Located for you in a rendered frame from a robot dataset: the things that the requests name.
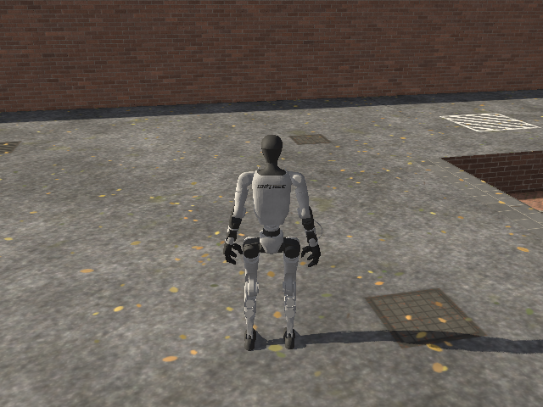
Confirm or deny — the robot right shin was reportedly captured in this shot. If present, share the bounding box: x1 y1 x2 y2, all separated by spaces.
284 281 296 337

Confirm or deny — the right robot hand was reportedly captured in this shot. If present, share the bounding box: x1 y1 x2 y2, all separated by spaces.
301 244 321 267

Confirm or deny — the left robot hand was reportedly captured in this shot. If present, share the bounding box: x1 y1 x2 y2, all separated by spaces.
223 242 243 265

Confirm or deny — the right robot foot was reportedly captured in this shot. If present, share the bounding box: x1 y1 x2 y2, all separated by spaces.
283 327 295 349

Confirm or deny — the left robot forearm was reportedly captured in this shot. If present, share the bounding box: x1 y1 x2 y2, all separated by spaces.
225 205 242 245

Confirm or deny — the right robot upper arm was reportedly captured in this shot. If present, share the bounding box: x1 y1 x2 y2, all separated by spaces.
289 171 311 219

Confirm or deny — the left robot upper arm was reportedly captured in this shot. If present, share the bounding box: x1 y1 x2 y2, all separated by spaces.
232 171 254 219

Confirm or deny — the right robot forearm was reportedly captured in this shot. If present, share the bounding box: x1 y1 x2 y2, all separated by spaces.
302 206 318 247

